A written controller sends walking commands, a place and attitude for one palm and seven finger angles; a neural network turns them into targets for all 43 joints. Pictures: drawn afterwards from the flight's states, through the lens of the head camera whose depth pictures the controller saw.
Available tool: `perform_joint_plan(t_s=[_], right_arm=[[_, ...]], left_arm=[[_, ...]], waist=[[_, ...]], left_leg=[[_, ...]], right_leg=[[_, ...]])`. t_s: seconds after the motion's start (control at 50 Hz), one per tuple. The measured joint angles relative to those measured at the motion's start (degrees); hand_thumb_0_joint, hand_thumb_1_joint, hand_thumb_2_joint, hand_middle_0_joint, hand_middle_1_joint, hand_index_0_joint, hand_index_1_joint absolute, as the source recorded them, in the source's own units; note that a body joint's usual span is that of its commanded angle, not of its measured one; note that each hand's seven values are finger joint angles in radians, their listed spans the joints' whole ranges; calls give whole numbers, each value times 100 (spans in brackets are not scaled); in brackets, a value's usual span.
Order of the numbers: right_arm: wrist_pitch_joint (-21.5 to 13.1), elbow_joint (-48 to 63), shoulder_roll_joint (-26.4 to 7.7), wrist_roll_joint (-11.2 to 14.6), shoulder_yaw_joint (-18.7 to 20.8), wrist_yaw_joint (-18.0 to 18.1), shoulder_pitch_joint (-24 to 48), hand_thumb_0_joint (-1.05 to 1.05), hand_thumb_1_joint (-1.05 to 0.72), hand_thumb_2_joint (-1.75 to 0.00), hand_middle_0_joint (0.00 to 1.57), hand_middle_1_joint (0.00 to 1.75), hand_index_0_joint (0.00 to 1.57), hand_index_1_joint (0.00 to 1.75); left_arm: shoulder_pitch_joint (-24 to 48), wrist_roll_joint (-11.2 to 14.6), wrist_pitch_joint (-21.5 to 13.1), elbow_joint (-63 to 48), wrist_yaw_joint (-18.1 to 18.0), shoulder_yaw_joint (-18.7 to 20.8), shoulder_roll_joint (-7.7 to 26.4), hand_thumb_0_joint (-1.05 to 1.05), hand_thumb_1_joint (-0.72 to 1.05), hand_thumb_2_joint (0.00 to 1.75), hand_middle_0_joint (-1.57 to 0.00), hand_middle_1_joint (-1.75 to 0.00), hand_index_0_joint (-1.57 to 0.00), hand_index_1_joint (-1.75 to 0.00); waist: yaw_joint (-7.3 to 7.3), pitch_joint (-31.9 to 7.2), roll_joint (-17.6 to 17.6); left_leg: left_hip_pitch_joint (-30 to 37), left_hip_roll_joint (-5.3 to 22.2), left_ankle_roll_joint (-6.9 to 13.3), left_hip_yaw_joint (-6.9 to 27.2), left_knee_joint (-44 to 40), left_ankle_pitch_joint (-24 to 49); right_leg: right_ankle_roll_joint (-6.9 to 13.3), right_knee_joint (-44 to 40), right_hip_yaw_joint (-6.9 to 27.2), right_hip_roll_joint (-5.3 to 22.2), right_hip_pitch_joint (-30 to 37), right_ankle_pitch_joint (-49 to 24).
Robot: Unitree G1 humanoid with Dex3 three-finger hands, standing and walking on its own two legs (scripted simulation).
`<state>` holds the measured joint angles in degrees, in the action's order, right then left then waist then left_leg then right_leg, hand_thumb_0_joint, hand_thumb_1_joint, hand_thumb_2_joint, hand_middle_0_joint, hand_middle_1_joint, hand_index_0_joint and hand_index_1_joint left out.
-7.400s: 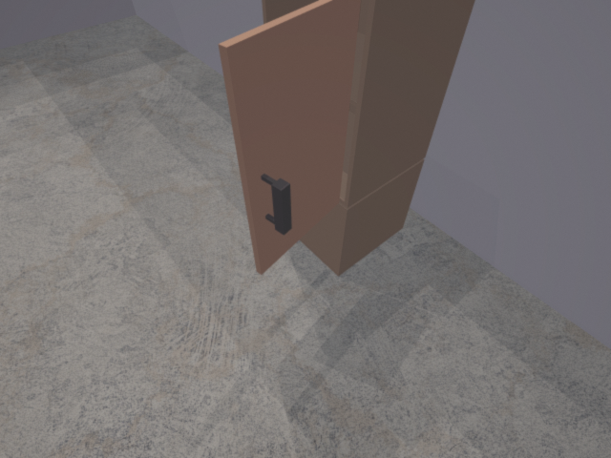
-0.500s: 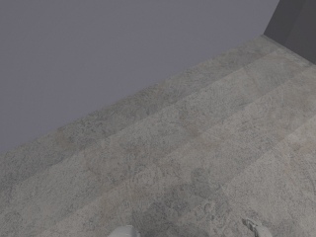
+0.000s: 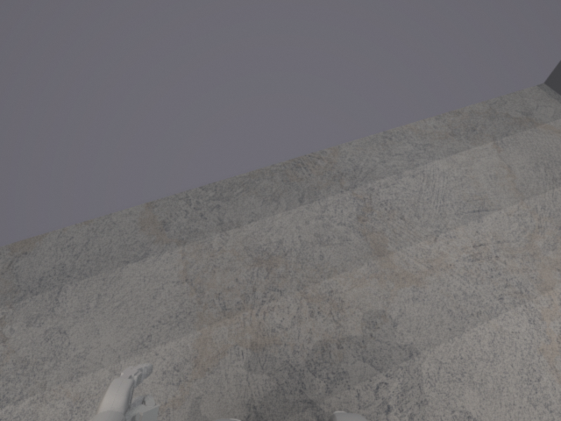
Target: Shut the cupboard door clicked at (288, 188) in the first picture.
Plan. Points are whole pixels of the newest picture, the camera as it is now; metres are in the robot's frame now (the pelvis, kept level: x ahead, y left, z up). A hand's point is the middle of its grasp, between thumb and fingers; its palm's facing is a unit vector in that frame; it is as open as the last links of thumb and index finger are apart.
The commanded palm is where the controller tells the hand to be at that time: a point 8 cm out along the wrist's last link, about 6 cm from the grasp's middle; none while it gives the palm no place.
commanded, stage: walk to a spot facing it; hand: left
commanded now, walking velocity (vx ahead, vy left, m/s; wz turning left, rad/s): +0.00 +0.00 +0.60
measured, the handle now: out of the picture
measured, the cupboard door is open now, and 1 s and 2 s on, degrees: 100 100 100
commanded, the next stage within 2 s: none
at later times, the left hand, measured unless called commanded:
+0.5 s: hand out of the picture -0.04 +0.17 -0.17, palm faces +0.38 -0.88 -0.27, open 7.3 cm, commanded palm none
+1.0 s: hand out of the picture +0.03 +0.20 -0.15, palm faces +0.56 -0.78 -0.26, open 7.4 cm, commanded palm none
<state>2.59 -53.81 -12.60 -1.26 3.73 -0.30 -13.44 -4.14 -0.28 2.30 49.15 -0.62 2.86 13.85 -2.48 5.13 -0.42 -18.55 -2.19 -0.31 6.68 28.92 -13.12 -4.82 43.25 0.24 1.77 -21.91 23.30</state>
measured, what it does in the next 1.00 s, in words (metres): steps on the spot, turning left: right foot, then left foot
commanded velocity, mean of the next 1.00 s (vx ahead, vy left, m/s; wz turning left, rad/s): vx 0.02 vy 0.00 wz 0.60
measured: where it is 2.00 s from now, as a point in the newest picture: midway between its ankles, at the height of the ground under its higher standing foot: (222, 405)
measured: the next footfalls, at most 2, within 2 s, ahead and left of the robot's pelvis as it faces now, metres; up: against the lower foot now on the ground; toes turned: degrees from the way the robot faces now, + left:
right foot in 0.04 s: +0.02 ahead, -0.13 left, +0.00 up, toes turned +1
left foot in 0.56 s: +0.00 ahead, +0.09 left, +0.00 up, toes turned +29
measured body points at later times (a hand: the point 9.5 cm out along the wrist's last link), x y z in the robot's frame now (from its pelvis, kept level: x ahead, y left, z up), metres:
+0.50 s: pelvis +0.01 -0.04 +0.00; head +0.06 -0.02 +0.44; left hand -0.06 +0.22 -0.15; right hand +0.22 -0.24 -0.14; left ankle -0.03 +0.08 -0.71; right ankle -0.02 -0.13 -0.74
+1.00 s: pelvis +0.04 -0.05 +0.00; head +0.09 -0.02 +0.44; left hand +0.00 +0.24 -0.13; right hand +0.22 -0.23 -0.15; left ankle -0.03 +0.07 -0.74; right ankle +0.11 -0.16 -0.72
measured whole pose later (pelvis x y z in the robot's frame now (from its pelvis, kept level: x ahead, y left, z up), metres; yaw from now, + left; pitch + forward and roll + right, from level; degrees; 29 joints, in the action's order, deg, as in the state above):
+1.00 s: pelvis +0.04 -0.05 +0.00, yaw +36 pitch +2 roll +0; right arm 2.8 -53.6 -12.4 -1.2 3.7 -0.3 -12.3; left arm -4.9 -0.2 2.0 48.6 -0.5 2.8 13.7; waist -1.9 5.2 -0.4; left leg -17.9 -2.1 -0.7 6.9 30.4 -14.5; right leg -4.8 39.9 -0.5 1.9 -20.3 21.5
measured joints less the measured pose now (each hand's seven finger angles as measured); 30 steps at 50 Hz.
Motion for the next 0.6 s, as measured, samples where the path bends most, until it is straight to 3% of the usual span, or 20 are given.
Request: perform_joint_plan(t_s=[0.04, 0.08, 0.12, 0.16, 0.22, 0.38, 0.5, 0.54, 0.56, 0.6], right_arm=[[34, -23, -48, 37, 56, 7, -81, 1, -91, -90, 20, 30, 21, 30], [94, -105, -145, 66, 130, 15, -22, 1, -91, -90, 20, 30, 21, 30], [156, -136, -229, 48, 184, -4, 3, 1, -91, -90, 20, 30, 20, 30], [205, -161, -290, 34, 207, -39, 51, 1, -91, -90, 20, 30, 20, 30], [238, -160, -317, 38, 198, -82, 146, 1, -91, -90, 20, 30, 20, 30], [304, -146, -310, 33, 131, -109, 548, 1, -91, -90, 19, 30, 20, 30], [202, 81, -248, 49, 40, -126, 1003, 1, -91, -90, 19, 30, 20, 30], [114, 217, -226, 43, 3, -141, 1089, 1, -91, -90, 19, 30, 20, 30], [40, 289, -231, 30, -5, -149, 1111, 1, -91, -90, 19, 30, 20, 30], [-77, 372, -180, 39, -29, -123, 1140, 1, -91, -90, 19, 30, 20, 30]], left_arm=[[2, 13, -103, -70, 1, -42, -48, 0, 91, 90, -20, -30, -20, -30], [-16, -29, -195, -60, -35, -92, -175, 0, 91, 90, -20, -30, -20, -30], [-111, -43, -211, -31, -57, -164, -288, 0, 90, 90, -20, -30, -20, -30], [-238, -25, -195, 6, -73, -196, -376, 0, 90, 90, -20, -30, -20, -30], [-417, -11, -204, 54, -77, -217, -446, 0, 90, 90, -20, -30, -21, -30], [-833, -47, -257, 137, -98, -138, -382, 0, 91, 90, -20, -30, -21, -30], [-1128, -106, -200, 318, -75, -27, -122, 0, 91, 90, -20, -30, -21, -30], [-1240, -93, -179, 386, -48, 19, -9, 0, 91, 90, -20, -30, -21, -30], [-1292, -71, -148, 419, -28, 43, 41, 0, 91, 90, -20, -30, -21, -30], [-1185, -44, 16, 506, -30, 67, 157, 0, 91, 90, -20, -30, -20, -30]], waist=[[-16, -34, -36], [-24, 42, -176], [-70, 52, -221], [-86, 44, -223], [-99, 41, -166], [162, 97, -11], [410, 177, 178], [450, 156, 276], [442, 120, 299], [451, 175, 412]], left_leg=[[-166, -88, -113, 125, 265, -115], [-458, -95, -184, 69, 1152, -1034], [-838, -114, -246, -177, 2436, -1462], [-1077, -5, -341, -423, 3366, -1306], [-1196, 190, -451, -607, 3868, -971], [-878, 437, -487, -830, 2962, -993], [-337, 382, -290, -1226, 1588, -1117], [-4, 288, -181, -1351, 855, -700], [90, 244, 67, -1352, 620, -457], [-23, 128, 324, -1278, 861, -582]], right_leg=[[93, -1011, -68, -67, 476, -541], [441, -994, -213, -84, 549, -494], [629, -1027, -383, 26, 687, -369], [676, -1212, -525, 116, 868, -390], [689, -1462, -765, 219, 1079, -470], [713, -1522, -1491, 382, 1316, -351], [595, -1037, -1908, 590, 1224, -25], [506, -641, -2001, 735, 1099, 189], [439, -232, -1959, 820, 917, 306], [256, 966, -1303, 780, 386, 880]])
